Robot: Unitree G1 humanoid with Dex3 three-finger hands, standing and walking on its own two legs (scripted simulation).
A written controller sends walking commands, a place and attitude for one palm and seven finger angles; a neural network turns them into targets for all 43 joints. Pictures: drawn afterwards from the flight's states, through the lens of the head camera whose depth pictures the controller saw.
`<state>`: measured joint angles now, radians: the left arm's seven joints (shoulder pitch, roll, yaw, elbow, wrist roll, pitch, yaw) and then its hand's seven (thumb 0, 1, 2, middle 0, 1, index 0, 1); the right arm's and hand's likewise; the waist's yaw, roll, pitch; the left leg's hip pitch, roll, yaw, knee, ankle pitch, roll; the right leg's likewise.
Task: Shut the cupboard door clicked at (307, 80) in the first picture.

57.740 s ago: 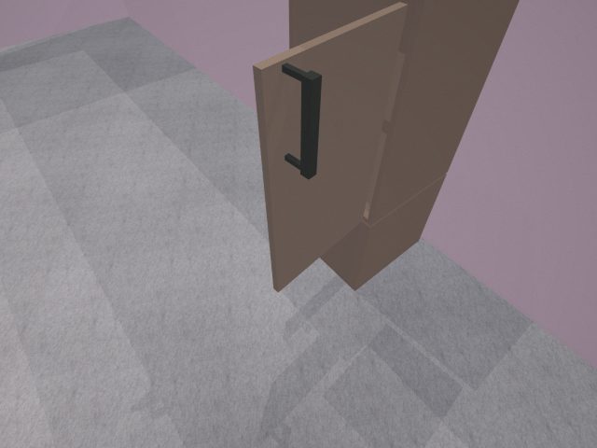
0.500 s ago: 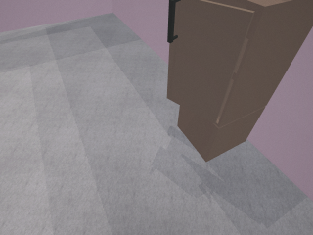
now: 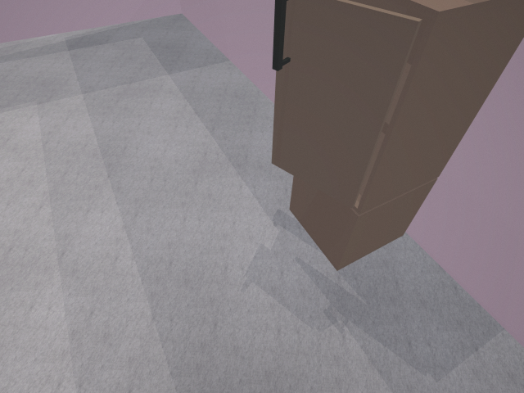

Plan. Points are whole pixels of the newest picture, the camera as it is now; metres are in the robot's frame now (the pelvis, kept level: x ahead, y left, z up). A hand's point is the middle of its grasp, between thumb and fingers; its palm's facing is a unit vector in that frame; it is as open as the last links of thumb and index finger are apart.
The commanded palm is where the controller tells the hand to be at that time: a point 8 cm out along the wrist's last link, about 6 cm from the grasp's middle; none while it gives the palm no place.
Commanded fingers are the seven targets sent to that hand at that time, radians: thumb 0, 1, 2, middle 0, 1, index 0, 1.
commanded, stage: look to check the result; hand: left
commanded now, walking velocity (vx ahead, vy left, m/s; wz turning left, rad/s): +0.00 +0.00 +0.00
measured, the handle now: (283, 32) +0.91 -0.01 +0.15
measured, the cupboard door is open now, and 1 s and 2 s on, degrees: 22 22 22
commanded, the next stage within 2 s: walk to a spot facing it in 0.38 s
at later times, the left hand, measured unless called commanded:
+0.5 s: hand out of the picture +0.02 +0.19 -0.17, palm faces +0.01 -0.97 -0.24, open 7.4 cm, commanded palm none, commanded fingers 0.00 0.90 0.90 -0.20 -0.30 -0.20 -0.30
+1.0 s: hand out of the picture +0.00 +0.24 -0.19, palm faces +0.22 -0.94 -0.25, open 7.4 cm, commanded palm none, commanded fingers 0.00 0.90 0.90 -0.20 -0.30 -0.20 -0.30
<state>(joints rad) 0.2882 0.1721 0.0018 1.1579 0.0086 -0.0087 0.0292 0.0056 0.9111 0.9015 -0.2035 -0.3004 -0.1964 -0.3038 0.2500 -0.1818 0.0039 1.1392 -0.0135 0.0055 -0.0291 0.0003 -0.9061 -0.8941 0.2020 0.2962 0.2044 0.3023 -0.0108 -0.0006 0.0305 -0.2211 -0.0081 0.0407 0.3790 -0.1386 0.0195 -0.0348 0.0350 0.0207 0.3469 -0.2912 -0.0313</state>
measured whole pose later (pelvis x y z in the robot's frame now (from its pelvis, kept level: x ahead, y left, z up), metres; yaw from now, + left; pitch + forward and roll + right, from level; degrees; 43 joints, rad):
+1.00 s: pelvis +0.00 +0.02 -0.02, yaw +12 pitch +0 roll +0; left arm 0.20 0.23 0.07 0.98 0.02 0.06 0.02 0.01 0.91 0.90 -0.20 -0.30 -0.20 -0.30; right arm 0.23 -0.19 -0.04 0.97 -0.04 0.04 0.00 0.00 -0.91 -0.89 0.20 0.30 0.21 0.30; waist -0.03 -0.03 0.12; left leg -0.37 -0.04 0.02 0.60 -0.23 0.05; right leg -0.36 -0.04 -0.03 1.04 -0.51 0.02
